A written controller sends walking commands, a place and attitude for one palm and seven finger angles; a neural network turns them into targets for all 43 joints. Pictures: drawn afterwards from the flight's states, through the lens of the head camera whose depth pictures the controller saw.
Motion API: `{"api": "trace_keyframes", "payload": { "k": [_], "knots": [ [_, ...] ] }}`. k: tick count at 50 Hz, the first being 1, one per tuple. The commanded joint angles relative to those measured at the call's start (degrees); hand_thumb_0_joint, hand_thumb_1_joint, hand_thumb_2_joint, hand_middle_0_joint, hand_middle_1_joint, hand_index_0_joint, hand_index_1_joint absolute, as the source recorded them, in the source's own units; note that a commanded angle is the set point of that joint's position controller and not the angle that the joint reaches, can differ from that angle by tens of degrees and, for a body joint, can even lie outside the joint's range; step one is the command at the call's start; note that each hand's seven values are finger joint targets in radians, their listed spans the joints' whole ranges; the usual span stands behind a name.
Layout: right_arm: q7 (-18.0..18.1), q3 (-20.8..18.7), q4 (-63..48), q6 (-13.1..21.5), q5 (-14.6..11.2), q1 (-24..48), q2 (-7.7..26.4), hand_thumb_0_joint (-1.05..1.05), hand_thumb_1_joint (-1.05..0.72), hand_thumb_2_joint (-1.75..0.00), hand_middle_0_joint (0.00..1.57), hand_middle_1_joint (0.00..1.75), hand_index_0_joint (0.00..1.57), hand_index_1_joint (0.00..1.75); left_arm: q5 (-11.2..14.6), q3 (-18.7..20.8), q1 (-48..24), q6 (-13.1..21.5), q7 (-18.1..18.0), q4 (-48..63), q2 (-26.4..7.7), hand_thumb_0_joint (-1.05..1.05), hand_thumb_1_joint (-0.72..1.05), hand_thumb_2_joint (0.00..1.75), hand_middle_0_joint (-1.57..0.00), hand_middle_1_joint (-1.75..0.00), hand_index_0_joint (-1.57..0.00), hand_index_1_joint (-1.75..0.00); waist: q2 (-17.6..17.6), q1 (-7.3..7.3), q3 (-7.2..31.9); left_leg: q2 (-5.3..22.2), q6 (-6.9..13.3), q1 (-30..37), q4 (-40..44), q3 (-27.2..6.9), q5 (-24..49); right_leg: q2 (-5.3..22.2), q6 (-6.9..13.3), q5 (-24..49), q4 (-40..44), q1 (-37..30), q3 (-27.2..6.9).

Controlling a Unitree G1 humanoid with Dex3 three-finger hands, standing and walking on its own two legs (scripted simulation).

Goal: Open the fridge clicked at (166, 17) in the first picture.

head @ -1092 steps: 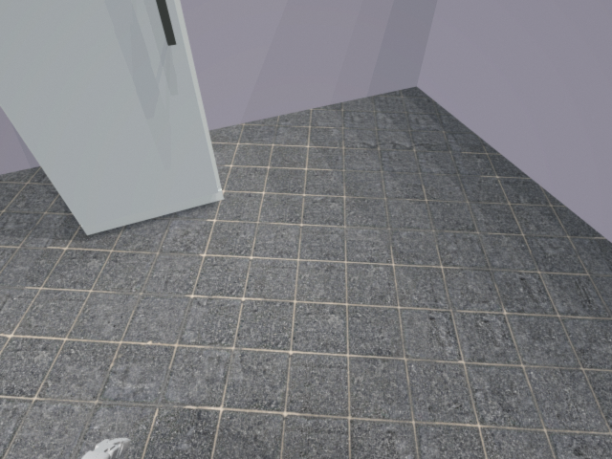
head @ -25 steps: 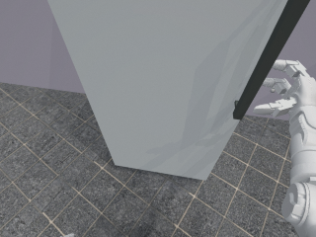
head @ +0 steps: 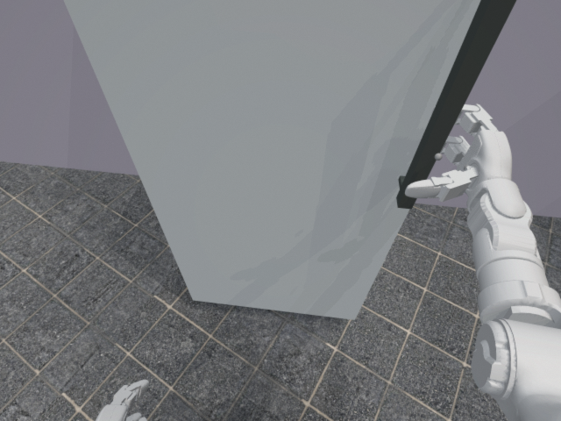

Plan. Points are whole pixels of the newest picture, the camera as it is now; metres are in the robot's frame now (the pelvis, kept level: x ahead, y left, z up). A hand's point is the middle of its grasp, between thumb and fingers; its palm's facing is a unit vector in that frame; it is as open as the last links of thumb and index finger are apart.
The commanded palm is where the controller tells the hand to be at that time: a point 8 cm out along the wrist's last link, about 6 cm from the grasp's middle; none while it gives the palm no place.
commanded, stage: slide the fingers in behind the handle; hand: right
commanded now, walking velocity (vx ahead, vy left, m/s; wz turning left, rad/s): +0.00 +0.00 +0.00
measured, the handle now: (441, 105) +0.52 -0.16 +0.20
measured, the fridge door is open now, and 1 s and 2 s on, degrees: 0 0 0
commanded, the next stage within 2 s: grip the handle and tug to test in 1.02 s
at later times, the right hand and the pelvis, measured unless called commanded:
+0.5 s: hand (430, 155) +0.46 -0.15 +0.15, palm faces +0.02 +1.00 +0.01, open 14.0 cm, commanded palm +0.43 -0.20 +0.16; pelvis +0.01 +0.01 +0.00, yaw +1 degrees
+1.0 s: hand (424, 156) +0.45 -0.14 +0.16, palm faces +0.01 +1.00 +0.00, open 14.0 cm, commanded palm +0.43 -0.19 +0.16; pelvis +0.00 +0.00 +0.00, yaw +0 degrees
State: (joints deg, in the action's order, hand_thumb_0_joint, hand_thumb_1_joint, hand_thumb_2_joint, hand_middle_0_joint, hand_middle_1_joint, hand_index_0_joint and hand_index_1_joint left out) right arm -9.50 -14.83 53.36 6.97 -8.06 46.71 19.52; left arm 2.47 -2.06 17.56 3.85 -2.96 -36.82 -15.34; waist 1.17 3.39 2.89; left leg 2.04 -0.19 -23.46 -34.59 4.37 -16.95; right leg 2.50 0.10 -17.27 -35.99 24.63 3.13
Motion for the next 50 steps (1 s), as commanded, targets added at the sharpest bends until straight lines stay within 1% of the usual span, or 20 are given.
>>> {"api": "trace_keyframes", "payload": {
  "k": [1, 4, 6, 8, 9, 13, 14, 16, 18, 20, 27, 31, 33, 36, 38, 39, 43, 45, 48, 50],
  "knots": [
    [1.1, -2.9, -11.7, 4.7, -0.3, 29.5, 12.6, 0.0, 0.5, -0.3, 0.3, 1.2, 0.3, 1.2, 0.0, 3.2, 3.2, 1.9, -0.3, 4.9, -8.3, 0.0, 0.9, 0.9, -0.2, -0.3, -0.2, -0.3, 0.3, 0.95, 19.3, -2.8, 1.6, 4.7, 3.2, -1.9, 16.0, -2.0, 1.4, 12.9, 3.7, -10.7, -3.4],
    [1.6, -4.2, -12.2, 5.3, 0.0, 28.1, 13.9, 0.0, 0.5, -0.3, 0.3, 1.2, 0.3, 1.2, 0.0, 3.3, 3.3, 1.6, -0.3, 5.3, -8.2, 0.0, 0.9, 0.9, -0.2, -0.3, -0.2, -0.3, -0.9, 0.53, 20.6, -2.8, 1.4, 7.2, 3.0, -2.3, 18.5, -2.0, 1.7, 14.1, 3.6, -9.8, -2.6],
    [1.6, -4.3, -13.3, 5.5, 0.2, 28.0, 14.1, 0.0, 0.5, -0.3, 0.3, 1.2, 0.3, 1.2, 0.0, 3.4, 3.5, 1.5, -0.1, 5.3, -8.0, 0.0, 0.9, 0.9, -0.2, -0.3, -0.2, -0.3, 1.1, 0.26, 21.0, -2.8, 1.5, 7.7, 2.9, -2.5, 19.7, -2.2, 1.7, 14.8, 3.6, -10.0, -2.2],
    [1.6, -4.6, -13.8, 5.6, 0.0, 25.7, 14.0, 0.0, 0.5, -0.3, 0.3, 1.2, 0.3, 1.2, -0.1, 3.6, 3.8, 1.2, -0.1, 5.6, -8.2, 0.0, 0.9, 0.9, -0.2, -0.3, -0.2, -0.3, -2.0, 0.09, 21.3, -3.0, 1.5, 9.2, 3.1, -2.3, 20.4, -2.0, 1.9, 15.5, 3.7, -9.6, -2.2],
    [1.4, -3.9, -14.8, 5.4, -0.4, 25.6, 12.8, 0.0, 0.5, -0.3, 0.3, 1.2, 0.3, 1.2, 0.1, 3.7, 3.3, 1.3, 0.0, 5.8, -8.0, 0.0, 0.9, 0.9, -0.2, -0.3, -0.2, -0.3, -0.4, 0.09, 21.5, -3.0, 1.3, 9.2, 3.2, -2.6, 21.3, -2.0, 1.9, 15.6, 3.8, -10.0, -1.6],
    [0.8, -5.7, -12.6, 4.0, -0.9, 23.9, 15.2, 0.0, 0.5, -0.3, 0.3, 1.2, 0.3, 1.2, 0.2, 3.6, 3.8, 0.8, -0.4, 5.4, -8.4, 0.0, 0.9, 0.9, -0.2, -0.3, -0.2, -0.3, -4.2, 0.48, 17.7, -2.7, 0.8, 10.1, 4.6, -3.0, 19.5, -2.1, 2.3, 11.8, 4.4, -6.7, -1.0],
    [0.7, -6.1, -14.3, 4.2, -0.8, 24.4, 16.0, 0.0, 0.5, -0.3, 0.3, 1.2, 0.3, 1.2, 0.3, 3.8, 3.6, 0.7, -0.5, 5.6, -8.3, 0.0, 0.9, 0.9, -0.2, -0.3, -0.2, -0.3, -2.5, 0.08, 18.9, -2.6, 0.8, 10.5, 4.5, -3.3, 19.8, -2.3, 2.3, 12.0, 4.6, -7.2, -0.9],
    [0.3, -4.6, -16.2, 4.1, -0.7, 24.2, 14.2, 0.0, 0.5, -0.3, 0.3, 1.2, 0.3, 1.2, 0.3, 3.8, 3.3, 0.7, -0.6, 5.8, -7.9, 0.0, 0.9, 0.9, -0.2, -0.3, -0.2, -0.3, 0.5, 0.2, 19.5, -2.7, 1.1, 10.2, 4.3, -3.2, 21.5, -2.3, 2.3, 13.9, 4.3, -9.0, -0.6],
    [0.1, -2.6, -16.7, 4.2, -1.2, 24.8, 11.9, 0.0, 0.5, -0.3, 0.3, 1.2, 0.3, 1.2, 0.4, 3.8, 3.6, 0.8, -0.5, 5.5, -7.9, 0.0, 0.9, 0.9, -0.2, -0.3, -0.2, -0.3, -0.4, 1.0, 18.6, -2.8, 1.1, 9.3, 4.7, -2.9, 20.9, -2.2, 2.3, 13.9, 4.1, -9.5, -0.8],
    [0.1, -5.4, -16.2, 4.0, -1.8, 24.0, 14.6, 0.0, 0.5, -0.3, 0.3, 1.2, 0.3, 1.2, 0.3, 4.1, 3.9, 0.8, -0.7, 5.2, -8.3, 0.0, 0.9, 0.9, -0.2, -0.3, -0.2, -0.3, -1.5, 0.38, 19.9, -2.9, 1.0, 10.1, 4.7, -3.1, 20.8, -2.2, 2.3, 13.3, 4.3, -9.3, -0.9],
    [0.6, -2.5, -17.5, 3.6, -1.4, 25.4, 11.4, 0.0, 0.5, -0.3, 0.3, 1.2, 0.3, 1.2, 0.4, 3.8, 3.0, 0.9, -0.5, 5.2, -7.9, 0.0, 0.9, 0.9, -0.2, -0.3, -0.2, -0.3, 0.9, 0.71, 19.6, -2.8, 1.3, 8.4, 4.4, -2.6, 20.2, -2.3, 2.1, 14.2, 4.2, -10.8, -1.4],
    [1.5, -2.3, -18.1, 3.7, -1.5, 24.6, 10.5, 0.0, 0.5, -0.3, 0.3, 1.2, 0.3, 1.2, 0.3, 3.8, 2.4, 0.9, -0.3, 5.3, -7.7, 0.0, 0.9, 0.9, -0.2, -0.3, -0.2, -0.3, 0.7, 0.43, 19.9, -2.8, 1.3, 8.7, 4.1, -2.4, 21.2, -2.3, 1.9, 15.3, 4.1, -11.3, -1.6],
    [2.0, -3.4, -17.4, 3.6, -1.0, 22.8, 11.8, 0.0, 0.5, -0.3, 0.3, 1.2, 0.3, 1.2, 0.2, 3.8, 2.4, 0.7, -0.3, 5.3, -7.9, 0.0, 0.9, 0.9, -0.2, -0.3, -0.2, -0.3, -1.8, 0.19, 19.2, -2.8, 1.3, 9.3, 4.1, -2.3, 21.3, -2.2, 2.1, 15.6, 4.0, -10.5, -1.5],
    [2.2, -2.7, -18.2, 3.2, -0.8, 23.4, 10.8, 0.0, 0.5, -0.3, 0.3, 1.2, 0.3, 1.2, 0.2, 3.6, 1.6, 0.5, -0.2, 5.8, -7.6, 0.0, 0.9, 0.9, -0.2, -0.3, -0.2, -0.3, 0.3, -0.12, 18.9, -2.8, 1.4, 8.7, 4.0, -2.3, 21.0, -2.2, 1.8, 15.5, 4.3, -10.9, -1.6],
    [2.3, -2.4, -18.4, 3.2, -0.9, 22.6, 10.4, 0.0, 0.5, -0.3, 0.3, 1.2, 0.3, 1.2, 0.2, 3.6, 1.7, 0.4, -0.2, 6.0, -7.7, 0.0, 0.9, 0.9, -0.2, -0.3, -0.2, -0.3, -2.1, -0.05, 19.1, -2.9, 1.4, 9.5, 4.0, -2.1, 21.2, -2.0, 2.0, 16.0, 4.3, -10.8, -1.7],
    [2.1, -1.5, -19.2, 3.1, -0.9, 23.7, 9.3, 0.0, 0.5, -0.3, 0.3, 1.2, 0.3, 1.2, 0.3, 3.6, 1.1, 0.5, -0.3, 6.1, -7.5, 0.0, 0.9, 0.9, -0.2, -0.3, -0.2, -0.3, 0.0, 0.34, 19.4, -2.8, 1.4, 8.6, 4.0, -2.3, 21.7, -2.0, 1.9, 16.5, 4.3, -11.9, -1.5],
    [2.6, 0.1, -18.7, 2.7, -0.9, 24.9, 7.5, 0.0, 0.5, -0.3, 0.3, 1.2, 0.3, 1.2, 0.3, 3.5, 1.2, 0.6, -0.4, 5.7, -7.4, 0.0, 0.9, 0.9, -0.2, -0.3, -0.2, -0.3, -1.2, 0.78, 18.0, -3.0, 1.5, 7.3, 4.3, -1.8, 19.5, -1.8, 1.7, 15.8, 4.3, -12.2, -2.4],
    [2.9, 1.4, -18.3, 2.6, -0.8, 26.1, 5.9, 0.0, 0.5, -0.3, 0.3, 1.2, 0.3, 1.2, 0.3, 3.4, 1.0, 0.7, -0.2, 5.4, -7.2, 0.0, 0.9, 0.9, -0.2, -0.3, -0.2, -0.3, 1.2, 0.93, 17.8, -2.9, 1.6, 6.0, 4.2, -1.7, 18.2, -1.9, 1.5, 14.8, 4.6, -12.6, -2.5],
    [3.8, -1.1, -16.4, 2.8, -0.6, 25.6, 8.5, 0.0, 0.5, -0.3, 0.3, 1.2, 0.3, 1.2, 0.0, 3.4, 1.5, 0.8, -0.3, 5.0, -7.7, 0.0, 0.9, 0.9, -0.2, -0.3, -0.2, -0.3, -2.3, 0.57, 17.7, -3.0, 1.5, 6.7, 4.6, -1.7, 16.9, -1.9, 1.7, 13.6, 4.8, -11.5, -2.8],
    [3.9, -0.2, -17.4, 3.3, -0.2, 26.5, 7.3, 0.0, 0.5, -0.3, 0.3, 1.2, 0.3, 1.2, 0.0, 3.4, 1.2, 1.1, -0.3, 5.1, -7.2, 0.0, 0.9, 0.9, -0.2, -0.3, -0.2, -0.3, 0.0, 0.46, 18.9, -2.8, 1.6, 6.7, 4.2, -1.8, 17.3, -1.9, 1.5, 14.0, 4.9, -12.2, -2.6]
  ]
}}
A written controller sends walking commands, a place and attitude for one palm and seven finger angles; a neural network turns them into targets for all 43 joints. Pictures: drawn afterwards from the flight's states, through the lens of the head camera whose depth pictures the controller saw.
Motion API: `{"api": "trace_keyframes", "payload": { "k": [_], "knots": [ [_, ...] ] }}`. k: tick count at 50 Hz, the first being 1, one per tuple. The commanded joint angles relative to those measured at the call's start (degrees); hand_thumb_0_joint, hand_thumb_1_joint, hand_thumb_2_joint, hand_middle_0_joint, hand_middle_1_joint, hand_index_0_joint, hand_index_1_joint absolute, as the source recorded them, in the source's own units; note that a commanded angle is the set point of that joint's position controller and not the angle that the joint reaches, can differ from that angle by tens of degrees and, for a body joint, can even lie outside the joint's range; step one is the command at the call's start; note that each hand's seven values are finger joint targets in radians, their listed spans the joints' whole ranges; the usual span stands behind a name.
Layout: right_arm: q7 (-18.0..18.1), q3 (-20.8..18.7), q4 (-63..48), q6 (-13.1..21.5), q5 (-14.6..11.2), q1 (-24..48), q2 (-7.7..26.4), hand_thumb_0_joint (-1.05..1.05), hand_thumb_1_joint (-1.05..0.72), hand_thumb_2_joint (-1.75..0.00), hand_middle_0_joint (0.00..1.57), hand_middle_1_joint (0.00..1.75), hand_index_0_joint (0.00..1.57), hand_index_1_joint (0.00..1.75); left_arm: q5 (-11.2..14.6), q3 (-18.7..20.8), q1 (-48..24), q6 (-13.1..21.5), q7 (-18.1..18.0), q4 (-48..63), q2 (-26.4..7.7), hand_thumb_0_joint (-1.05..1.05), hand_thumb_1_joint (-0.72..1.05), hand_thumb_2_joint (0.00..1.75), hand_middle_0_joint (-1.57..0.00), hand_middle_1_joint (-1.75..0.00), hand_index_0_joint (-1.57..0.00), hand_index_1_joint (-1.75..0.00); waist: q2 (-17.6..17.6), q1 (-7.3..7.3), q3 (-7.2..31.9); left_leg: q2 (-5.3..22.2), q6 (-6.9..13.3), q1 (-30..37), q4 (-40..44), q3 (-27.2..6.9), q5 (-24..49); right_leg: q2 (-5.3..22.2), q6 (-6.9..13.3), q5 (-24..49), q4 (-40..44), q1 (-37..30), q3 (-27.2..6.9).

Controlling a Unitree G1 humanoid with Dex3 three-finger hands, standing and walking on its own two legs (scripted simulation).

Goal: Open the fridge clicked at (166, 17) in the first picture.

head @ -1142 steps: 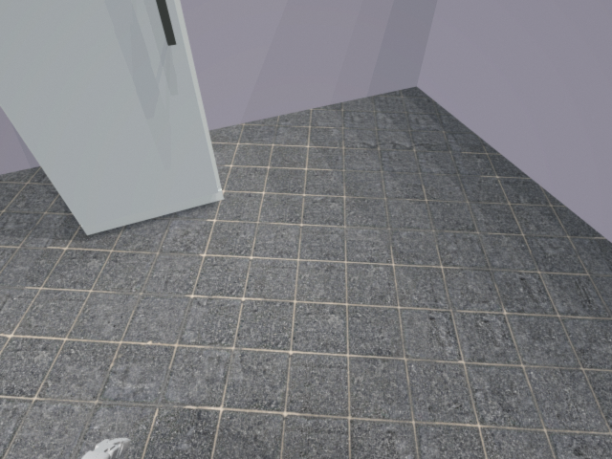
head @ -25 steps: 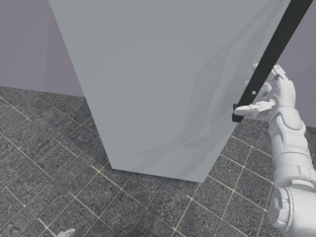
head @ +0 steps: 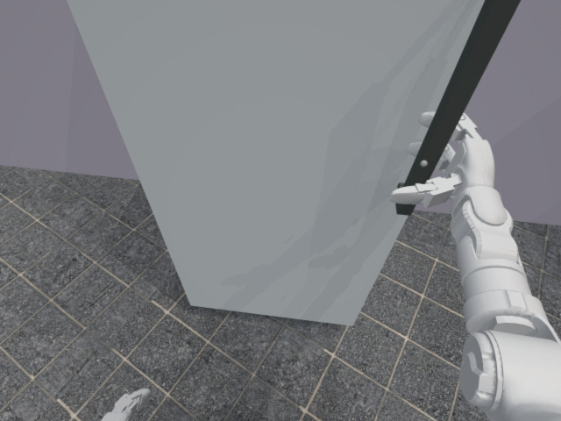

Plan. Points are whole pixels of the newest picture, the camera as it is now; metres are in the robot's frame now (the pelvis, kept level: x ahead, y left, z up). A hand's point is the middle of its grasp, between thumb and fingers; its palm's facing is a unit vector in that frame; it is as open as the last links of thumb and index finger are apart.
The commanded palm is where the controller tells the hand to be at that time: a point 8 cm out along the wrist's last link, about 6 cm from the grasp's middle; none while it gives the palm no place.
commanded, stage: slide the fingers in behind the handle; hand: right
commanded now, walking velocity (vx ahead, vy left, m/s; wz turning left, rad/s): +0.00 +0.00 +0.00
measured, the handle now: (440, 113) +0.51 -0.17 +0.20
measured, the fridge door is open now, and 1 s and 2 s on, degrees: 0 0 0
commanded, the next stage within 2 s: grip the handle and tug to test in 0.02 s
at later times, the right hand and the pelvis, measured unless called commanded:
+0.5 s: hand (424, 162) +0.45 -0.15 +0.16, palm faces +0.03 +1.00 +0.00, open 10.5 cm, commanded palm +0.42 -0.20 +0.15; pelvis +0.00 +0.00 +0.00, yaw +1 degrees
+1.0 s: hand (421, 161) +0.45 -0.15 +0.16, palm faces +0.02 +1.00 +0.00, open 6.0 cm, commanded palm +0.42 -0.20 +0.15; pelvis +0.01 +0.00 +0.00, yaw +1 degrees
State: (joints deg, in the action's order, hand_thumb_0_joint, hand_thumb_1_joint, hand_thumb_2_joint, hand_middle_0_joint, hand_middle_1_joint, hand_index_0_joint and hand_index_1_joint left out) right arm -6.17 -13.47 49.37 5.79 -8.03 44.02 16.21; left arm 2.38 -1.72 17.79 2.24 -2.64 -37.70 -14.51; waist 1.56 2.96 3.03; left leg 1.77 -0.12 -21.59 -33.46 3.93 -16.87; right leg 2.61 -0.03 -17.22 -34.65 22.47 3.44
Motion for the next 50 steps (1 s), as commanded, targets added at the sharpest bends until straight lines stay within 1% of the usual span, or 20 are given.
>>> {"api": "trace_keyframes", "payload": {
  "k": [1, 2, 3, 6, 9, 13, 14, 15, 18, 20, 23, 30, 36, 38, 42, 43, 44, 47, 48, 50],
  "knots": [
    [0.7, -1.1, -13.6, 4.8, -0.1, 29.8, 10.2, 0.0, 0.5, -0.3, 0.3, 1.2, 0.3, 1.2, 0.1, 3.0, 1.0, 2.8, -0.5, 5.9, -8.0, 0.0, 0.9, 0.9, -0.2, -0.3, -0.2, -0.3, 0.2, 0.9, 18.5, -2.6, 1.6, 4.3, 3.1, -1.4, 16.9, -2.0, 1.5, 13.9, 3.5, -10.3, -3.0],
    [0.9, -1.2, -13.2, 5.1, 0.1, 30.2, 10.5, 0.0, 0.5, -0.3, 0.3, 1.2, 0.3, 1.2, 0.0, 3.0, 1.1, 2.9, -0.5, 5.6, -8.0, 0.0, 0.9, 0.9, -0.2, -0.3, -0.2, -0.3, 0.7, 0.95, 18.1, -2.6, 1.7, 4.1, 3.1, -1.3, 16.7, -2.0, 1.5, 13.9, 3.6, -10.2, -3.2],
    [1.0, -1.3, -12.7, 5.3, 0.1, 29.4, 10.4, 0.0, 0.5, -0.3, 0.3, 1.2, 0.3, 1.2, -0.2, 3.1, 1.6, 2.9, -0.4, 5.6, -8.2, 0.0, 0.9, 0.9, -0.2, -0.3, -0.2, -0.3, -2.5, 1.04, 18.6, -2.8, 1.6, 4.9, 3.1, -1.2, 17.1, -1.9, 1.7, 14.3, 3.5, -9.9, -3.3],
    [0.9, -2.9, -12.4, 5.2, 0.0, 28.2, 11.7, 0.0, 0.5, -0.3, 0.3, 1.2, 0.3, 1.2, -0.1, 3.1, 1.5, 3.0, -0.3, 5.7, -8.1, 0.0, 0.9, 0.9, -0.2, -0.3, -0.2, -0.3, -1.2, 0.27, 18.8, -2.6, 1.5, 6.3, 2.9, -1.5, 18.9, -2.1, 1.6, 14.9, 3.6, -9.1, -2.6],
    [0.7, -1.7, -12.6, 5.2, 0.2, 27.6, 10.7, 0.0, 0.36, -0.36, 0.32, 1.22, 0.32, 1.22, 0.0, 3.2, 1.5, 2.8, -0.3, 5.9, -8.1, 0.0, 0.9, 0.9, -0.2, -0.3, -0.2, -0.3, -1.5, 0.7, 18.3, -2.7, 1.5, 5.9, 3.3, -1.5, 17.9, -2.0, 1.7, 14.0, 3.8, -8.8, -2.6],
    [0.7, -3.2, -12.1, 5.4, 0.2, 28.8, 13.0, 0.0, 0.17, -0.44, 0.33, 1.25, 0.33, 1.25, 0.0, 3.3, 1.8, 2.8, -0.6, 5.6, -8.5, 0.0, 0.9, 0.9, -0.2, -0.3, -0.2, -0.3, -2.0, 0.8, 17.8, -2.7, 1.5, 5.9, 3.8, -1.7, 15.9, -2.1, 1.8, 12.1, 4.1, -8.3, -2.6],
    [0.6, -1.7, -12.8, 5.5, -0.1, 29.7, 11.1, 0.0, 0.13, -0.46, 0.34, 1.25, 0.34, 1.25, 0.1, 3.2, 1.5, 3.0, -0.5, 5.8, -8.1, 0.0, 0.9, 0.9, -0.2, -0.3, -0.2, -0.3, 0.0, 0.91, 18.1, -2.7, 1.5, 5.7, 3.8, -1.8, 16.3, -2.2, 1.8, 12.1, 4.2, -8.9, -2.4],
    [0.6, -3.1, -12.6, 5.7, 0.0, 29.5, 12.6, 0.0, 0.08, -0.48, 0.35, 1.26, 0.35, 1.26, 0.1, 3.3, 1.7, 3.1, -0.6, 5.5, -8.2, 0.0, 0.9, 0.9, -0.2, -0.3, -0.2, -0.3, -0.1, 0.67, 18.1, -2.7, 1.5, 5.8, 3.7, -1.8, 16.6, -2.2, 1.8, 12.3, 4.0, -8.9, -2.4],
    [0.2, -3.7, -11.4, 5.8, -0.3, 27.6, 13.4, 0.0, -0.06, -0.54, 0.36, 1.28, 0.36, 1.28, 0.0, 3.3, 2.2, 3.0, -0.7, 5.4, -8.6, 0.0, 0.9, 0.9, -0.2, -0.3, -0.2, -0.3, -3.1, 0.62, 18.4, -2.7, 1.4, 6.8, 4.0, -1.8, 16.6, -2.1, 2.0, 12.1, 4.0, -8.0, -2.4],
    [-0.2, -3.0, -10.8, 5.7, -0.3, 29.3, 13.2, 0.0, -0.15, -0.58, 0.37, 1.29, 0.37, 1.29, 0.1, 3.3, 2.0, 3.1, -0.7, 5.3, -8.6, 0.0, 0.9, 0.9, -0.2, -0.3, -0.2, -0.3, -1.4, 1.17, 17.0, -2.6, 1.3, 5.7, 4.3, -2.0, 15.7, -2.2, 1.9, 10.6, 4.3, -7.6, -2.2],
    [-0.3, -4.3, -12.3, 6.2, -0.4, 27.6, 14.4, 0.0, -0.29, -0.64, 0.38, 1.31, 0.38, 1.31, 0.0, 3.4, 2.2, 3.1, -0.7, 5.7, -8.7, 0.0, 0.9, 0.9, -0.2, -0.3, -0.2, -0.3, -2.0, 0.27, 19.4, -2.6, 1.4, 7.8, 3.9, -2.1, 17.8, -2.3, 2.1, 12.7, 3.8, -8.2, -2.1],
    [-1.0, -4.0, -10.3, 5.5, -0.8, 28.7, 14.2, 0.0, -0.62, -0.78, 0.42, 1.36, 0.42, 1.36, 0.2, 3.2, 1.8, 2.8, -0.8, 5.8, -8.7, 0.0, 0.9, 0.9, -0.2, -0.3, -0.2, -0.3, -1.7, 1.07, 16.5, -2.5, 1.1, 6.0, 4.5, -2.3, 16.1, -2.4, 2.2, 10.2, 4.1, -7.0, -1.9],
    [-1.0, -3.3, -12.2, 5.9, -0.7, 27.5, 13.1, 0.0, -0.9, -0.9, 0.45, 1.4, 0.45, 1.4, 0.2, 3.4, 2.0, 2.6, -0.6, 6.1, -8.5, 0.0, 0.9, 0.9, -0.2, -0.3, -0.2, -0.3, -1.0, 0.69, 19.5, -2.7, 1.3, 6.8, 3.4, -2.0, 19.3, -2.4, 2.0, 13.9, 3.4, -8.8, -2.0],
    [-0.9, -2.7, -13.1, 5.7, -0.9, 26.4, 12.0, 0.0, -0.9, -0.9, 0.45, 1.4, 0.45, 1.4, 0.0, 3.6, 2.1, 2.7, -0.5, 6.3, -8.5, 0.0, 0.9, 0.9, -0.2, -0.3, -0.2, -0.3, -2.1, 0.69, 20.0, -2.7, 1.3, 7.1, 3.3, -1.8, 20.5, -2.3, 2.2, 15.2, 3.0, -9.2, -1.9],
    [-0.6, -3.6, -15.5, 5.0, -0.8, 25.1, 12.6, 0.0, -0.9, -0.9, 0.45, 1.4, 0.45, 1.4, 0.1, 3.6, 1.4, 2.3, -0.4, 6.7, -8.3, 0.0, 0.9, 0.9, -0.2, -0.3, -0.2, -0.3, 0.4, -0.16, 20.1, -2.7, 1.4, 7.6, 3.0, -1.8, 22.1, -2.2, 1.9, 16.9, 3.2, -9.8, -1.7],
    [-0.3, -4.5, -14.6, 4.7, -0.7, 23.7, 13.7, 0.0, -0.9, -0.9, 0.45, 1.4, 0.45, 1.4, 0.0, 3.6, 1.8, 2.1, -0.4, 6.4, -8.5, 0.0, 0.9, 0.9, -0.2, -0.3, -0.2, -0.3, -3.3, -0.01, 19.6, -2.7, 1.3, 8.7, 3.2, -1.7, 22.4, -2.2, 2.1, 17.1, 3.1, -8.9, -1.8],
    [-0.2, -4.7, -14.3, 4.3, -0.9, 23.1, 13.8, 0.0, -0.9, -0.9, 0.45, 1.4, 0.45, 1.4, 0.1, 3.5, 1.4, 1.9, -0.4, 6.6, -8.5, 0.0, 0.9, 0.9, -0.2, -0.3, -0.2, -0.3, -3.5, -0.06, 18.7, -2.6, 1.1, 8.8, 3.4, -1.9, 22.5, -2.2, 2.2, 16.3, 3.5, -8.0, -1.5],
    [-0.4, -3.7, -15.1, 3.7, -0.7, 25.4, 12.9, 0.0, -0.9, -0.9, 0.45, 1.4, 0.45, 1.4, 0.1, 3.4, 0.9, 1.7, -0.7, 6.7, -8.2, 0.0, 0.9, 0.9, -0.2, -0.3, -0.2, -0.3, -0.7, 0.18, 18.0, -2.6, 1.3, 7.7, 3.7, -1.9, 20.9, -2.3, 2.0, 15.1, 3.8, -8.6, -1.6],
    [-0.2, -4.9, -14.4, 3.5, -0.6, 24.2, 14.4, 0.0, -0.9, -0.9, 0.45, 1.4, 0.45, 1.4, 0.0, 3.5, 1.3, 1.5, -0.7, 6.6, -8.6, 0.0, 0.9, 0.9, -0.2, -0.3, -0.2, -0.3, -3.4, 0.16, 18.2, -2.6, 1.2, 8.6, 3.7, -1.8, 21.4, -2.2, 2.2, 15.7, 3.6, -8.4, -1.7],
    [-0.4, -5.2, -14.6, 3.2, -0.6, 24.8, 15.0, 0.0, -0.9, -0.9, 0.45, 1.4, 0.45, 1.4, 0.1, 3.3, 1.0, 1.2, -0.9, 6.8, -8.4, 0.0, 0.9, 0.9, -0.2, -0.3, -0.2, -0.3, -2.1, 0.07, 18.4, -2.4, 1.2, 9.1, 3.6, -2.0, 21.8, -2.3, 2.1, 15.4, 3.9, -7.9, -1.5]
  ]
}}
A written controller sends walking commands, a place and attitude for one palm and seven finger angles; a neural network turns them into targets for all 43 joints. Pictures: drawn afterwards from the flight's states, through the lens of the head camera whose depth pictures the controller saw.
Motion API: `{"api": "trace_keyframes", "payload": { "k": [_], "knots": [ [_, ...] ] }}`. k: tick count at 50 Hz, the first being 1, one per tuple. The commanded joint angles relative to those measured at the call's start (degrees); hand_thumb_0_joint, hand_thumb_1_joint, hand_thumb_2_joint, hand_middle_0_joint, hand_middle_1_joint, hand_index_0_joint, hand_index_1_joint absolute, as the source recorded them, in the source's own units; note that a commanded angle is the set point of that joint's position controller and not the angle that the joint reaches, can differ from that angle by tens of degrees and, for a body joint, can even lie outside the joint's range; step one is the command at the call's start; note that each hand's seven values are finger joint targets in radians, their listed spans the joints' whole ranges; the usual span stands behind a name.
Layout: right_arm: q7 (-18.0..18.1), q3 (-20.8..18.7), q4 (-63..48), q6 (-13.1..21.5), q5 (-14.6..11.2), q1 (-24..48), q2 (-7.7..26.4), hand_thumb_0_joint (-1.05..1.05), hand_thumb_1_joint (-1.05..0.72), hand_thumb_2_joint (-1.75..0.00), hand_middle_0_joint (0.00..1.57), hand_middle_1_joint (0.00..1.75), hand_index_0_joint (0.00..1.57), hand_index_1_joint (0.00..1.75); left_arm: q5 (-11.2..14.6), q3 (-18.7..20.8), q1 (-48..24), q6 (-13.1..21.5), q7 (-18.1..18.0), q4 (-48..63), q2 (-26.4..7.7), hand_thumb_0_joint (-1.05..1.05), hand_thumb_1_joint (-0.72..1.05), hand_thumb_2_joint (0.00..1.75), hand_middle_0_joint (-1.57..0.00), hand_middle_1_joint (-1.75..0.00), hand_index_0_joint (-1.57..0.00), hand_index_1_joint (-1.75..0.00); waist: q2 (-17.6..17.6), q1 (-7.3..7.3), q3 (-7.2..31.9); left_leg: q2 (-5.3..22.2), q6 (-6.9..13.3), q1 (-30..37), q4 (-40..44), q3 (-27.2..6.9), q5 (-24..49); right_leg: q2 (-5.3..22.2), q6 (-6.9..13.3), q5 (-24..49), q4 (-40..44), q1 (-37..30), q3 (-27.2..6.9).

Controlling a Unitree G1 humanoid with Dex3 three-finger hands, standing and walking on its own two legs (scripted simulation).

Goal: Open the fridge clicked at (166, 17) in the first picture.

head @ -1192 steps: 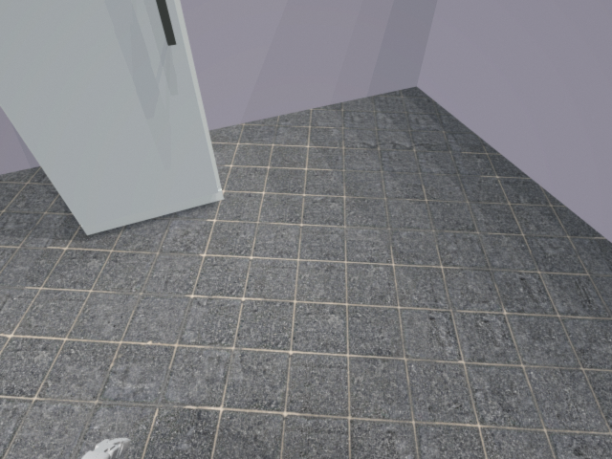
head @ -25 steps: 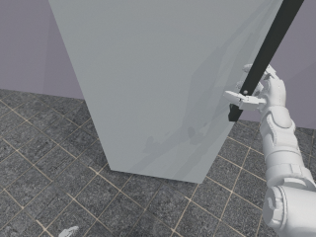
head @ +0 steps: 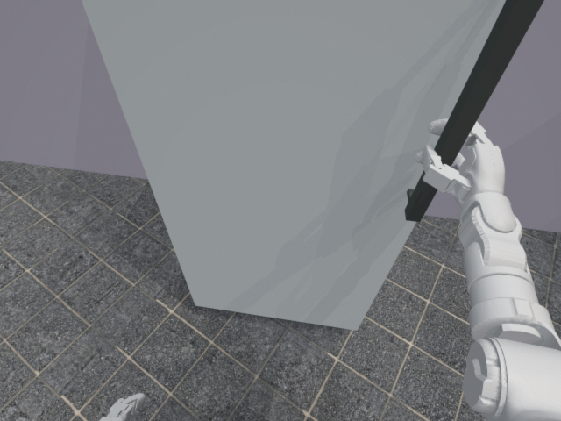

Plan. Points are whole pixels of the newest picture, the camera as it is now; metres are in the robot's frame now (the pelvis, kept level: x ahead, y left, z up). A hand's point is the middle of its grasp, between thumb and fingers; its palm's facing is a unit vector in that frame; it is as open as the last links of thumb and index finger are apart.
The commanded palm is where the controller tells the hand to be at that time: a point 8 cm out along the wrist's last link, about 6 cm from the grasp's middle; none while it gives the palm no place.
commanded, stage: grip the handle and tug to test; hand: right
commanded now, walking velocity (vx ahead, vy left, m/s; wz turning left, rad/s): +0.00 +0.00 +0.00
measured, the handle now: (453, 120) +0.50 -0.18 +0.20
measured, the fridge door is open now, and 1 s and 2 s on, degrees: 0 0 24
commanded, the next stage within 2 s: pull the door a little, standing still in 0.54 s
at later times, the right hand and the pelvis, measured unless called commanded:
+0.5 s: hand (432, 168) +0.44 -0.15 +0.16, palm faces +0.03 +1.00 +0.01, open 6.0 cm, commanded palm +0.39 -0.21 +0.15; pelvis +0.01 +0.00 +0.00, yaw +2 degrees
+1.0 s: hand (431, 170) +0.44 -0.15 +0.16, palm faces +0.05 +1.00 +0.01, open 6.1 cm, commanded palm +0.37 -0.20 +0.15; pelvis +0.04 +0.00 +0.01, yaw +2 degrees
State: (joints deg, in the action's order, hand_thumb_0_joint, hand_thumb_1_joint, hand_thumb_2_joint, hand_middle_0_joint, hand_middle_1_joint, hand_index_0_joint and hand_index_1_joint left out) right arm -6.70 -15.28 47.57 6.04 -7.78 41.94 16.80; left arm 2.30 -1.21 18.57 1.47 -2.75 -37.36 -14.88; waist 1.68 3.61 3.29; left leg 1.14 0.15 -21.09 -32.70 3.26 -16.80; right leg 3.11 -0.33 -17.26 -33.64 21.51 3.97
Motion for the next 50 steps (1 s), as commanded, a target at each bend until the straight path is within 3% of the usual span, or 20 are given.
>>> {"api": "trace_keyframes", "payload": {
  "k": [1, 3, 5, 8, 12, 13, 14, 17, 18, 19, 21, 23, 29, 32, 34, 36, 40, 46, 48, 50],
  "knots": [
    [0.1, -3.0, -12.9, 2.8, -0.9, 26.7, 13.6, 0.0, -0.9, -0.9, 0.45, 1.4, 0.45, 1.4, 0.2, 2.8, -0.1, 2.0, -0.8, 6.6, -7.8, 0.0, 0.9, 0.9, -0.2, -0.3, -0.2, -0.3, -1.0, -0.67, 17.8, -1.8, 1.0, 8.0, 3.0, -1.4, 21.5, -2.9, 2.3, 15.5, 2.9, -7.4, -2.0],
    [0.2, -2.1, -12.8, 2.8, -1.0, 26.4, 12.6, 0.0, -0.9, -0.9, 0.45, 1.4, 0.45, 1.4, 0.2, 2.8, 0.2, 2.0, -0.8, 6.5, -7.8, 0.0, 0.9, 0.9, -0.2, -0.3, -0.2, -0.3, -2.4, -0.3, 17.5, -1.9, 1.0, 7.7, 3.2, -1.2, 21.2, -2.7, 2.5, 15.7, 2.6, -7.7, -2.1],
    [0.2, -2.0, -13.5, 2.8, -1.0, 26.9, 12.3, 0.0, -0.9, -0.9, 0.45, 1.4, 0.45, 1.4, 0.2, 2.8, -0.1, 2.0, -0.7, 6.7, -7.7, 0.0, 0.9, 0.9, -0.2, -0.3, -0.2, -0.3, -0.2, -0.64, 18.2, -1.9, 1.1, 7.5, 2.9, -1.2, 21.2, -2.7, 2.2, 16.1, 2.8, -8.2, -2.2],
    [0.3, -2.9, -13.9, 3.0, -1.1, 23.8, 12.8, 0.0, -0.9, -0.9, 0.45, 1.4, 0.45, 1.4, 0.0, 2.9, -0.1, 2.0, -0.6, 7.0, -7.8, 0.0, 0.9, 0.9, -0.2, -0.3, -0.2, -0.3, -2.6, -1.27, 19.1, -1.9, 1.1, 9.0, 3.0, -1.2, 22.1, -2.8, 2.4, 16.7, 2.7, -8.1, -2.1],
    [0.0, -1.9, -17.2, 2.3, -1.6, 20.4, 11.1, 0.0, -0.9, -0.9, 0.45, 1.4, 0.45, 1.4, 0.3, 2.8, -1.3, 2.0, -0.4, 7.8, -7.5, 0.0, 0.9, 0.9, -0.2, -0.3, -0.2, -0.3, 0.0, -2.08, 19.5, -2.0, 1.3, 9.6, 2.8, -1.1, 23.5, -2.7, 2.1, 18.2, 3.0, -9.1, -1.7],
    [0.1, -2.6, -16.6, 2.0, -1.8, 19.3, 11.8, 0.0, -0.9, -0.9, 0.45, 1.4, 0.45, 1.4, 0.2, 2.8, -0.9, 1.9, -0.4, 7.8, -7.8, 0.0, 0.9, 0.9, -0.2, -0.3, -0.2, -0.3, -3.5, -1.98, 18.7, -2.0, 1.2, 10.5, 3.0, -1.0, 23.6, -2.6, 2.3, 18.1, 3.1, -8.1, -1.9],
    [0.0, -3.2, -16.1, 1.6, -1.9, 18.2, 12.4, 0.0, -0.9, -0.9, 0.45, 1.4, 0.45, 1.4, 0.4, 2.9, -1.3, 1.8, -0.5, 7.9, -7.8, 0.0, 0.9, 0.9, -0.2, -0.3, -0.2, -0.3, -3.7, -2.05, 17.5, -1.9, 1.0, 10.3, 3.3, -1.1, 23.2, -2.5, 2.3, 16.9, 3.5, -7.3, -1.5],
    [-0.1, -2.2, -19.0, 0.7, -1.9, 16.9, 10.7, 0.0, -0.9, -0.9, 0.45, 1.4, 0.45, 1.4, 0.5, 2.9, -2.0, 1.7, -0.6, 8.6, -7.5, 0.0, 0.9, 0.9, -0.2, -0.3, -0.2, -0.3, -1.7, -2.5, 17.9, -2.0, 1.2, 10.3, 3.3, -1.0, 23.4, -2.6, 2.2, 17.8, 3.7, -8.6, -1.5],
    [0.0, -2.5, -20.4, 0.6, -2.1, 16.2, 11.2, 0.0, -0.9, -0.9, 0.45, 1.4, 0.45, 1.4, 0.4, 3.0, -1.8, 1.7, -0.5, 8.7, -7.7, 0.0, 0.9, 0.9, -0.2, -0.3, -0.2, -0.3, -2.8, -2.56, 19.1, -1.9, 1.2, 11.4, 3.2, -0.9, 24.6, -2.5, 2.3, 19.2, 3.6, -9.2, -1.5],
    [0.1, -3.4, -22.1, 0.4, -2.1, 14.4, 11.7, 0.0, -0.9, -0.9, 0.45, 1.4, 0.45, 1.4, 0.4, 3.0, -2.2, 1.7, -0.4, 9.0, -7.4, 0.0, 0.9, 0.9, -0.2, -0.3, -0.2, -0.3, -1.0, -3.56, 20.0, -1.8, 1.3, 12.3, 3.0, -1.2, 26.1, -2.5, 2.3, 20.6, 3.7, -9.5, -1.2],
    [0.0, -2.3, -24.5, -0.5, -2.3, 12.7, 10.1, 0.0, -0.9, -0.9, 0.45, 1.4, 0.45, 1.4, 0.5, 3.0, -2.9, 1.6, -0.3, 9.5, -7.2, 0.0, 0.9, 0.9, -0.2, -0.3, -0.2, -0.3, -0.6, -3.63, 19.8, -1.9, 1.3, 13.0, 2.9, -1.0, 28.0, -2.5, 2.2, 22.5, 3.8, -10.2, -1.0],
    [0.0, -4.5, -26.1, -1.2, -2.6, 7.7, 11.9, 0.0, -0.9, -0.9, 0.45, 1.4, 0.45, 1.4, 0.3, 3.2, -2.9, 1.5, -0.2, 9.8, -7.5, 0.0, 0.9, 0.9, -0.2, -0.3, -0.2, -0.3, -2.8, -4.75, 20.3, -1.8, 1.3, 15.0, 2.8, -1.0, 30.3, -2.4, 2.2, 24.6, 3.8, -10.0, -0.8],
    [-0.5, -6.0, -33.0, -4.4, -3.6, 0.0, 12.0, 0.0, -0.9, -0.9, 0.45, 1.4, 0.45, 1.4, 0.6, 3.1, -4.6, 0.7, -0.1, 11.3, -7.1, 0.0, 0.9, 0.9, -0.2, -0.3, -0.2, -0.3, -2.8, -5.84, 19.8, -1.5, 1.1, 18.3, 3.0, -1.1, 36.2, -2.2, 2.2, 29.0, 4.8, -10.6, 0.1],
    [-0.4, -6.1, -37.2, -6.0, -3.6, -1.3, 11.8, 0.0, -0.9, -0.9, 0.45, 1.4, 0.45, 1.4, 0.5, 3.2, -5.2, 0.3, -0.2, 11.7, -6.7, 0.0, 0.9, 0.9, -0.2, -0.3, -0.2, -0.3, -1.2, -5.97, 20.1, -1.5, 1.1, 18.8, 2.9, -1.0, 38.7, -2.1, 2.0, 33.0, 4.8, -12.4, 0.2],
    [0.4, -3.4, -35.8, -7.3, -3.1, 6.9, 10.5, 0.0, -0.9, -0.9, 0.45, 1.4, 0.45, 1.4, 0.6, 3.1, -4.5, 0.0, -0.5, 10.3, -6.9, 0.0, 0.9, 0.9, -0.2, -0.3, -0.2, -0.3, -0.6, -3.23, 17.6, -1.6, 0.8, 15.5, 3.8, -0.9, 37.4, -1.9, 2.1, 32.3, 4.4, -13.1, -0.2],
    [1.3, 0.3, -35.3, -8.3, -2.6, 10.0, 5.8, 0.0, -0.9, -0.9, 0.45, 1.4, 0.45, 1.4, 0.3, 3.3, -3.9, 0.0, -0.5, 9.7, -6.4, 0.0, 0.9, 0.9, -0.2, -0.3, -0.2, -0.3, 0.2, -2.32, 17.8, -1.8, 0.8, 13.5, 3.9, -0.6, 36.8, -2.0, 2.0, 33.6, 3.7, -14.7, -0.6],
    [2.2, 0.8, -38.0, -8.3, -2.1, 4.9, 4.4, 0.0, -0.9, -0.9, 0.45, 1.4, 0.45, 1.4, -0.2, 3.5, -3.8, 0.2, 0.0, 9.7, -6.3, 0.0, 0.9, 0.9, -0.2, -0.3, -0.2, -0.3, -0.3, -3.79, 21.9, -1.6, 1.0, 15.9, 3.1, -0.3, 40.0, -2.1, 1.9, 38.1, 3.3, -16.3, -0.9],
    [1.2, 1.8, -43.9, -7.7, -2.6, -4.4, 2.8, 0.0, -0.9, -0.9, 0.45, 1.4, 0.45, 1.4, -0.1, 3.1, -6.5, 0.4, 0.7, 11.6, -5.8, 0.0, 0.9, 0.9, -0.2, -0.3, -0.2, -0.3, -0.4, -5.54, 21.2, -1.4, 1.2, 18.4, 3.2, -0.1, 40.6, -2.0, 1.8, 38.6, 4.2, -16.5, -0.8],
    [0.9, 1.4, -45.5, -8.1, -2.9, -9.4, 3.0, 0.0, -0.9, -0.9, 0.45, 1.4, 0.45, 1.4, -0.2, 3.1, -7.2, 0.5, 0.8, 12.4, -5.9, 0.0, 0.9, 0.9, -0.2, -0.3, -0.2, -0.3, -2.4, -6.27, 20.9, -1.3, 1.2, 19.7, 3.3, -0.1, 41.9, -1.7, 1.9, 39.8, 4.4, -16.5, -0.6],
    [0.5, 1.2, -50.0, -8.8, -3.6, -13.2, 2.7, 0.0, -0.9, -0.9, 0.45, 1.4, 0.45, 1.4, -0.1, 2.7, -8.3, 0.5, 1.0, 13.4, -5.5, 0.0, 0.9, 0.9, -0.2, -0.3, -0.2, -0.3, -0.9, -6.81, 20.9, -1.1, 1.1, 20.5, 3.3, 0.0, 43.1, -1.6, 1.8, 40.9, 4.9, -16.9, -0.6]
  ]
}}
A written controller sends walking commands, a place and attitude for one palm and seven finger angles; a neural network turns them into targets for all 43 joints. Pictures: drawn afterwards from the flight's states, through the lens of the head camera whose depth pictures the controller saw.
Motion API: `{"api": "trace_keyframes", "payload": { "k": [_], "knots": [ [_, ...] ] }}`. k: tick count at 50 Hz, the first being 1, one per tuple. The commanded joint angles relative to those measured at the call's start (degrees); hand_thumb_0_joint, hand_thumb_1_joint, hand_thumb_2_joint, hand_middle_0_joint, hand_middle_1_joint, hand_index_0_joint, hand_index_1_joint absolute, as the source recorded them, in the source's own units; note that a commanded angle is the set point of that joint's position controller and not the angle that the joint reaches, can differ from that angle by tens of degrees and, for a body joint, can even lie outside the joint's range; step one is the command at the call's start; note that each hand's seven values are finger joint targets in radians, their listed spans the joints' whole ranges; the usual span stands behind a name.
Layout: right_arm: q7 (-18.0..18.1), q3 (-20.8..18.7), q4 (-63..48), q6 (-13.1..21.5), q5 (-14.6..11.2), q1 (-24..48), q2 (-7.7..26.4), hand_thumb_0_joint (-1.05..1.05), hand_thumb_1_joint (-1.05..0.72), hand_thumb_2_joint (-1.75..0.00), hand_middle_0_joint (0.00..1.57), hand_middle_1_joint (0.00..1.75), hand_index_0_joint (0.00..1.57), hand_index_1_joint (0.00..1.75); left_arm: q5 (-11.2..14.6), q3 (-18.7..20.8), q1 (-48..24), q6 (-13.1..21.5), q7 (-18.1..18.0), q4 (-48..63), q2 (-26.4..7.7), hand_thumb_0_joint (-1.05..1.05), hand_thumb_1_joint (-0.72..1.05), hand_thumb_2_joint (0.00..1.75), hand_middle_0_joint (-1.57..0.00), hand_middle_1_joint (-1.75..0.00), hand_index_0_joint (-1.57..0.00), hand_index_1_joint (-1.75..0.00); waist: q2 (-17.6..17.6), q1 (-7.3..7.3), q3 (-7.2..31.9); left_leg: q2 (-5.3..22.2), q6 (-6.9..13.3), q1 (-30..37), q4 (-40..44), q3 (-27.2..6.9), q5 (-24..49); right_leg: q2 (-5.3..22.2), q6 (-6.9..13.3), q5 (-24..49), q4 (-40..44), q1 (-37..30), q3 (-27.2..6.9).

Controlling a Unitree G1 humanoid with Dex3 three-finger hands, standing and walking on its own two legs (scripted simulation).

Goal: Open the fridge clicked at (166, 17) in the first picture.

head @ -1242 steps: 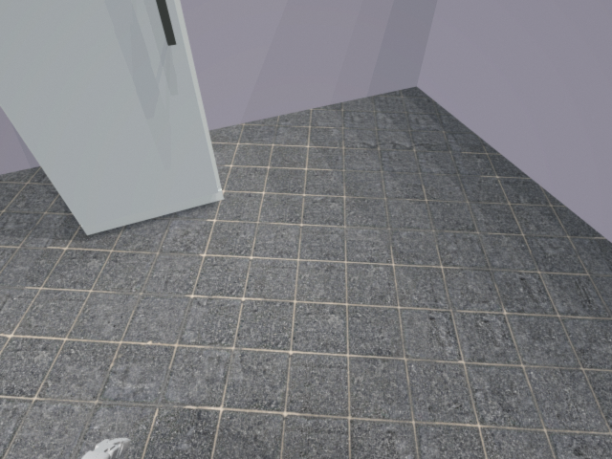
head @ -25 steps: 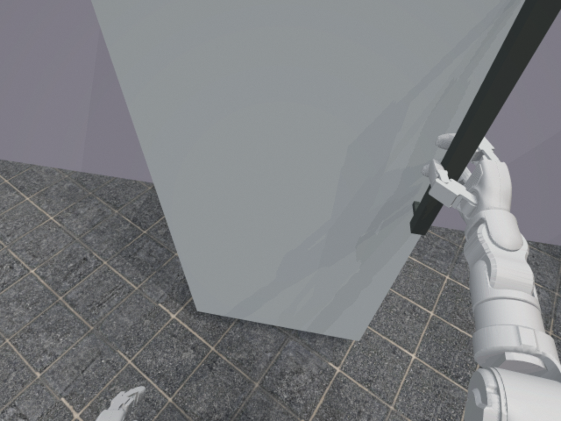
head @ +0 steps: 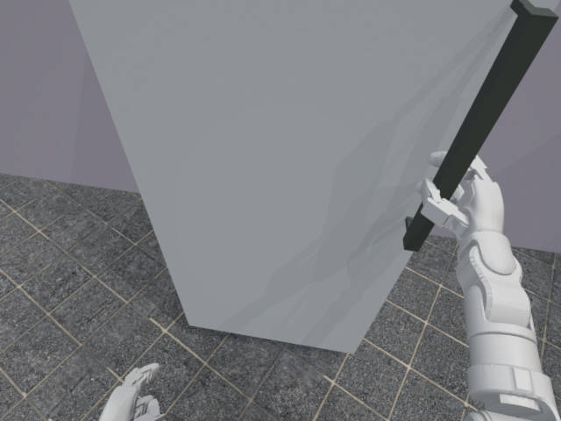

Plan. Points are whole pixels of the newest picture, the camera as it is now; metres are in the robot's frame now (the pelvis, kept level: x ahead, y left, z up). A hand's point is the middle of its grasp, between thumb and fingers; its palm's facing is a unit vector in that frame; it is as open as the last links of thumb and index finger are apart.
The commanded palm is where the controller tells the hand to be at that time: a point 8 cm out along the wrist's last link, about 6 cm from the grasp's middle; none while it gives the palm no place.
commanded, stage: pull the door a little, standing still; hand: right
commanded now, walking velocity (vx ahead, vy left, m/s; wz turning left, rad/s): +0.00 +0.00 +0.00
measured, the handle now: (452, 153) +0.45 -0.19 +0.19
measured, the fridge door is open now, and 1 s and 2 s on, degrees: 0 24 63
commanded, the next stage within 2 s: walk backward, drawing the door open in 0.12 s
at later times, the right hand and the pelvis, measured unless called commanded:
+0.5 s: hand (429, 260) +0.30 -0.14 +0.14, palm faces +0.12 +0.97 -0.22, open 6.8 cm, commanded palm +0.26 -0.19 +0.15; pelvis +0.03 +0.00 +0.01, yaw +1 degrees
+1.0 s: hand (392, 341) +0.20 -0.08 +0.14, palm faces +0.25 +0.95 -0.20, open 7.0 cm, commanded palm +0.15 -0.13 +0.15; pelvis -0.04 +0.09 +0.00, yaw -13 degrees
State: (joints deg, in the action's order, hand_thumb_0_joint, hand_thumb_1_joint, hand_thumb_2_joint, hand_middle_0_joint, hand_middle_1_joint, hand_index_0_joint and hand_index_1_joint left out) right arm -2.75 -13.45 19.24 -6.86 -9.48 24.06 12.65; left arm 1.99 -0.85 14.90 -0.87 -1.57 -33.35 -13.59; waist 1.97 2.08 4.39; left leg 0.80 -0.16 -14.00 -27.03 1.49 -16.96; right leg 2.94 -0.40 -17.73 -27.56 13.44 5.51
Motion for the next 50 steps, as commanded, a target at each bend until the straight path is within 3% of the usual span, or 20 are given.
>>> {"api": "trace_keyframes", "payload": {
  "k": [1, 11, 12, 13, 15, 17, 20, 26, 29, 31, 33, 35, 39, 40, 41, 42, 43, 44, 46, 50],
  "knots": [
    [-3.6, -0.7, -23.1, 3.5, -2.1, 2.0, 6.6, 0.0, -0.9, -0.9, 0.45, 1.4, 0.45, 1.4, 0.2, 2.3, -5.1, 2.8, -0.1, 9.7, -6.7, 0.0, 0.9, 0.9, -0.2, -0.3, -0.2, -0.3, -1.6, -5.51, 19.5, -0.8, 1.4, 13.8, -2.3, 1.8, 43.5, -1.4, 1.8, 41.5, -1.1, -8.8, -2.1],
    [-2.5, -0.7, -55.0, -2.1, -3.2, -29.8, 6.0, 0.0, -0.9, -0.9, 0.45, 1.4, 0.45, 1.4, 0.0, 1.6, -9.3, 3.1, 1.0, 13.4, -5.1, 0.0, 0.9, 0.9, -0.2, -0.3, -0.2, -0.3, -0.5, -6.82, 15.5, -0.2, 1.1, 15.1, -2.1, 2.7, 45.1, -1.0, 1.4, 42.3, 0.0, -7.7, -2.3],
    [3.0, -3.8, -55.8, 5.5, 4.2, -0.1, 20.2, 0.0, -0.9, -0.9, 0.45, 1.4, 0.45, 1.4, -0.6, 0.8, -8.7, 2.8, -1.0, 11.6, -7.2, 0.0, 0.9, 0.9, -0.2, -0.3, -0.2, -0.3, 1.4, -0.92, 9.4, 3.2, 0.6, 8.5, 1.0, -2.1, 46.1, -0.7, 2.3, 36.0, -4.2, -6.9, -2.1],
    [5.2, -4.7, -50.2, 8.4, 4.7, -3.9, 17.9, 0.0, -0.9, -0.9, 0.45, 1.4, 0.45, 1.4, -1.5, 1.5, -7.0, 2.9, -2.2, 9.1, -6.0, 0.0, 0.9, 0.9, -0.2, -0.3, -0.2, -0.3, -1.1, -0.63, 7.8, 4.9, 1.2, 6.1, 2.6, -1.6, 43.5, -0.6, 2.2, 31.6, -4.8, -6.6, -4.4],
    [5.3, 5.5, -44.9, 9.2, 5.6, -22.1, 6.2, 0.0, -0.9, -0.9, 0.45, 1.4, 0.45, 1.4, -2.6, 1.1, -7.8, 1.7, -2.8, 9.7, -5.5, 0.0, 0.9, 0.9, -0.2, -0.3, -0.2, -0.3, -1.0, -1.09, 8.8, 3.7, 0.4, 4.6, -1.0, 1.6, 42.8, 0.2, 2.5, 39.6, -3.4, -10.1, -4.9],
    [5.9, 6.0, -48.4, 10.3, 6.0, -23.0, 6.8, 0.0, -0.9, -0.9, 0.45, 1.4, 0.45, 1.4, -2.8, 1.3, -7.8, 0.4, -2.5, 10.5, -5.6, 0.0, 0.9, 0.9, -0.2, -0.3, -0.2, -0.3, 1.3, -0.6, 12.2, 1.9, -0.8, 3.1, -4.7, 2.7, 41.3, 1.8, 2.8, 54.5, -3.6, -15.7, -6.2],
    [6.7, 7.3, -53.1, 11.1, 6.5, -23.9, 5.7, 0.0, -0.9, -0.9, 0.45, 1.4, 0.45, 1.4, -3.1, 1.5, -8.9, -0.1, -2.0, 11.4, -5.1, 0.0, 0.9, 0.9, -0.2, -0.3, -0.2, -0.3, 4.9, -0.19, 12.0, -1.2, -1.5, -3.2, -5.8, 3.3, 21.3, 4.3, 3.2, 68.7, -2.2, -22.8, -9.2],
    [7.9, 7.3, -56.1, 12.4, 7.3, -29.2, 5.3, 0.0, -0.9, -0.9, 0.45, 1.4, 0.45, 1.4, -3.8, 0.9, -10.0, 0.2, -1.4, 12.5, -4.2, 0.0, 0.9, 0.9, -0.2, -0.3, -0.2, -0.3, 5.3, -0.35, 8.4, -1.7, -0.7, -1.1, -0.8, 4.1, 23.9, 3.1, 2.0, 68.0, -2.1, -19.3, -9.0],
    [8.2, 5.2, -57.3, 13.5, 6.9, -31.8, 6.9, 0.0, -0.9, -0.9, 0.45, 1.4, 0.45, 1.4, -3.4, 0.8, -10.7, 0.3, -1.7, 13.3, -3.4, 0.0, 0.9, 0.9, -0.2, -0.3, -0.2, -0.3, 0.5, -1.19, 9.5, 0.5, 0.1, 8.0, 0.4, 3.7, 43.2, 0.3, 0.9, 51.0, -5.1, -10.5, -6.3],
    [8.4, 3.3, -55.9, 14.5, 6.6, -34.9, 7.9, 0.0, -0.9, -0.9, 0.45, 1.4, 0.45, 1.4, -3.0, 0.5, -11.2, 0.7, -2.7, 14.0, -2.4, 0.0, 0.9, 0.9, -0.2, -0.3, -0.2, -0.3, -7.5, -2.59, 10.4, 6.2, 2.2, 20.7, -1.0, 1.8, 65.0, -3.8, -0.3, 19.7, -8.9, 6.4, -3.5],
    [8.7, 2.0, -53.4, 15.0, 6.7, -37.4, 8.2, 0.0, -0.9, -0.9, 0.45, 1.4, 0.45, 1.4, -2.7, 0.2, -11.5, 1.5, -3.8, 13.1, -1.3, 0.0, 0.9, 0.9, -0.2, -0.3, -0.2, -0.3, -11.6, -4.46, 10.1, 12.6, 3.9, 24.6, -1.2, -0.7, 70.1, -6.1, 0.5, -1.9, -16.5, 16.6, -4.3],
    [8.4, 3.7, -54.4, 14.9, 7.4, -36.0, 5.9, 0.0, -0.9, -0.9, 0.45, 1.4, 0.45, 1.4, -3.2, -0.6, -11.4, 2.2, -4.2, 12.0, -0.1, 0.0, 0.9, 0.9, -0.2, -0.3, -0.2, -0.3, -11.3, -4.1, 9.5, 15.5, 6.2, 20.6, -1.9, -1.3, 63.9, -3.9, 1.0, -3.5, -19.1, 17.1, -5.6],
    [8.3, 7.2, -59.1, 15.2, 7.1, -33.8, 3.5, 0.0, -0.9, -0.9, 0.45, 1.4, 0.45, 1.4, -3.1, 0.3, -10.2, 2.5, -5.3, 10.9, -1.2, 0.0, 0.9, 0.9, -0.2, -0.3, -0.2, -0.3, -9.0, -1.91, 11.5, 10.7, 4.6, 12.4, -6.8, 5.5, 47.3, -2.0, 0.7, 11.2, -3.1, 2.2, -3.0],
    [8.2, 9.0, -60.7, 15.3, 6.8, -32.8, 3.2, 0.0, -0.9, -0.9, 0.45, 1.4, 0.45, 1.4, -3.0, 0.9, -9.4, 2.7, -5.6, 10.5, -2.4, 0.0, 0.9, 0.9, -0.2, -0.3, -0.2, -0.3, -4.1, -0.36, 12.2, 6.1, 1.2, 2.9, -14.3, 6.8, 36.4, 0.7, 2.6, 29.4, 2.7, -9.7, -7.1],
    [8.5, 10.7, -62.4, 15.6, 6.1, -32.0, 2.5, 0.0, -0.9, -0.9, 0.45, 1.4, 0.45, 1.4, -3.1, 1.5, -8.9, 3.4, -5.3, 10.3, -3.6, 0.0, 0.9, 0.9, -0.2, -0.3, -0.2, -0.3, 5.3, 0.47, 12.7, -2.2, -2.9, -10.1, -25.8, 5.9, 9.9, 11.0, 8.1, 54.9, 8.8, -21.6, -24.1],
    [8.7, 10.6, -61.6, 15.9, 8.1, -32.2, 2.9, 0.0, -0.9, -0.9, 0.45, 1.4, 0.45, 1.4, -4.5, 1.8, -8.6, 4.2, -4.1, 9.8, -2.9, 0.0, 0.9, 0.9, -0.2, -0.3, -0.2, -0.3, 11.0, -0.54, 10.8, -4.2, -3.1, -19.0, -36.1, -1.1, -14.8, 17.6, 12.1, 65.3, 10.2, -24.0, -36.7],
    [9.0, 8.9, -62.1, 15.9, 10.1, -32.5, 5.4, 0.0, -0.9, -0.9, 0.45, 1.4, 0.45, 1.4, -5.4, 2.3, -9.7, 5.0, -3.3, 9.3, -3.2, 0.0, 0.9, 0.9, -0.2, -0.3, -0.2, -0.3, 11.9, -0.81, 9.9, -2.4, -2.1, -21.7, -41.5, -5.2, -15.5, 19.8, 12.5, 60.8, 9.5, -21.6, -42.5],
    [8.8, 8.8, -64.4, 16.3, 10.4, -31.5, 5.4, 0.0, -0.9, -0.9, 0.45, 1.4, 0.45, 1.4, -5.2, 1.8, -10.8, 5.7, -2.9, 8.2, -1.2, 0.0, 0.9, 0.9, -0.2, -0.3, -0.2, -0.3, 5.4, -1.07, 9.9, -1.4, -2.1, -22.7, -41.0, -7.3, -13.6, 19.2, 12.5, 54.4, 8.4, -21.7, -39.5],
    [9.0, 9.7, -62.7, 16.1, 10.3, -31.5, 3.8, 0.0, -0.9, -0.9, 0.45, 1.4, 0.45, 1.4, -4.4, 2.3, -11.6, 6.8, -3.0, 6.3, -1.7, 0.0, 0.9, 0.9, -0.2, -0.3, -0.2, -0.3, 2.4, -1.73, 6.9, -0.2, -2.1, -18.8, -33.1, -7.6, -8.1, 15.6, 11.2, 38.9, 8.0, -14.5, -30.7],
    [9.3, 12.6, -61.1, 14.7, 9.2, -31.3, 1.6, 0.0, -0.9, -0.9, 0.45, 1.4, 0.45, 1.4, -3.5, 1.7, -12.9, 8.7, -3.2, 6.8, -1.5, 0.0, 0.9, 0.9, -0.2, -0.3, -0.2, -0.3, 13.0, -1.51, 4.4, -3.0, -1.8, 0.6, -13.4, -1.2, -4.9, 7.2, 6.5, 2.9, 14.6, 4.7, -22.1]
  ]
}}
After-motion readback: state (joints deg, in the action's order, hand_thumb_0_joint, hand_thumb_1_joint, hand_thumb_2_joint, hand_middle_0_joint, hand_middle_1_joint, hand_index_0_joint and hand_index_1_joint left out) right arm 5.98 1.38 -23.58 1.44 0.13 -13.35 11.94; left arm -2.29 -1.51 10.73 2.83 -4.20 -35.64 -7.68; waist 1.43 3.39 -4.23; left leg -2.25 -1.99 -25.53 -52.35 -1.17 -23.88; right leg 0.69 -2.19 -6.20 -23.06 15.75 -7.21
